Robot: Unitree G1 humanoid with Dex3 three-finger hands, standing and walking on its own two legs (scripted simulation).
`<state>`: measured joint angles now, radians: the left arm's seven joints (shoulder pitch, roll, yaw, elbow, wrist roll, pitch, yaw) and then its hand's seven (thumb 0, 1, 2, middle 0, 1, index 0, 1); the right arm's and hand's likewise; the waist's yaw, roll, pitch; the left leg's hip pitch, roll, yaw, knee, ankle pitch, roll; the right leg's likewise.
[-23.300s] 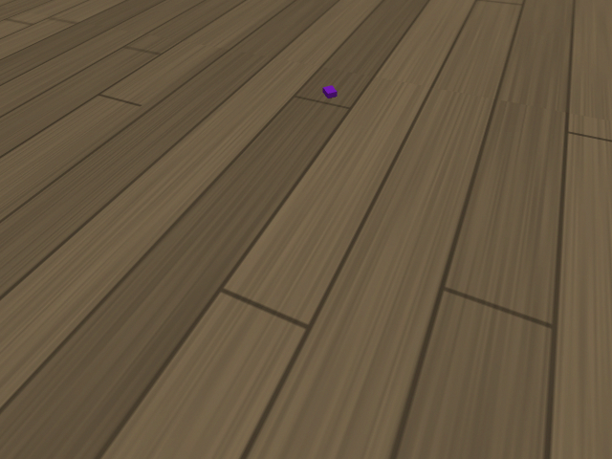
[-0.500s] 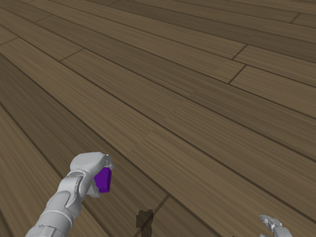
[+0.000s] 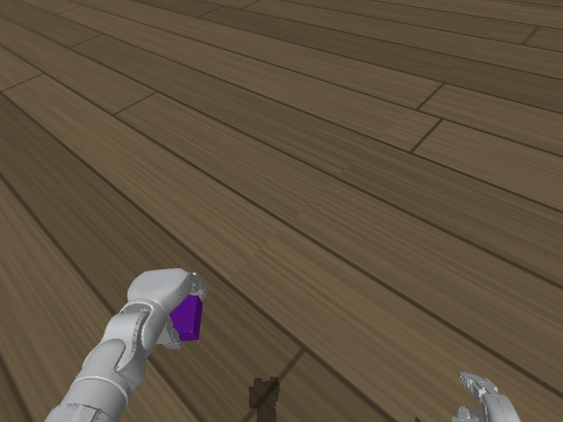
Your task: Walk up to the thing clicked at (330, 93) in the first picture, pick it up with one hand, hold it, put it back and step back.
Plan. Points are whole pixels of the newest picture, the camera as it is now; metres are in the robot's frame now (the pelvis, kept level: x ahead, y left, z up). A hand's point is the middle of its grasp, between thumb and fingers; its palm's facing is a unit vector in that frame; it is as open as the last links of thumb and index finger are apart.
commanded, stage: hold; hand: left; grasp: from above
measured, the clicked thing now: (173, 319) +0.31 +0.23 -0.06
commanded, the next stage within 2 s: crouch in 0.58 s
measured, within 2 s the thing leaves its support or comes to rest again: neither
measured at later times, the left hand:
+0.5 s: hand (170, 312) +0.30 +0.23 -0.03, palm faces -0.45 -0.04 -0.89, open 9.1 cm
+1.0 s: hand (177, 326) +0.30 +0.23 -0.08, palm faces -0.46 -0.03 -0.89, open 9.1 cm
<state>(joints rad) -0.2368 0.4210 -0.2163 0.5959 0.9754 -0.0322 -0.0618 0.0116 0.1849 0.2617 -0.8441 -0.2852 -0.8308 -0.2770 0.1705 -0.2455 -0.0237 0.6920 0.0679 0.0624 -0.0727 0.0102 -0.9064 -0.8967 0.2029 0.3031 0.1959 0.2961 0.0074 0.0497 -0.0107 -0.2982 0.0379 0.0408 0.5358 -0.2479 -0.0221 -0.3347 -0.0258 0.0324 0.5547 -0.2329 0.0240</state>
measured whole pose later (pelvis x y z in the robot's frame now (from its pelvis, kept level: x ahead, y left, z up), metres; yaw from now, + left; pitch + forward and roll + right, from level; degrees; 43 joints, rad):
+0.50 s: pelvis +0.01 +0.00 +0.00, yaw +0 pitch +1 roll +0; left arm -0.24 0.41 -0.22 0.61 0.99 -0.03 -0.05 0.01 0.18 0.31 -0.83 -0.31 -0.81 -0.30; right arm 0.17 -0.24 -0.03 0.70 0.07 0.07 -0.07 0.01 -0.91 -0.90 0.20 0.30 0.20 0.30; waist 0.01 0.04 -0.01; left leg -0.27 0.04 0.04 0.51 -0.25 -0.02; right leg -0.31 -0.03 0.03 0.52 -0.23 0.03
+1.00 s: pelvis +0.01 +0.00 -0.01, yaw +1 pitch +5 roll +0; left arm -0.30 0.39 -0.20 0.82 1.06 -0.08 0.11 0.01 0.17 0.32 -0.83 -0.31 -0.82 -0.30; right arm 0.17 -0.24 -0.04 0.70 0.04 0.08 -0.05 0.01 -0.90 -0.90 0.20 0.30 0.20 0.30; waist -0.02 0.02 -0.02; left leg -0.42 0.03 0.02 0.63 -0.29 -0.02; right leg -0.44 -0.03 0.02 0.63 -0.28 0.03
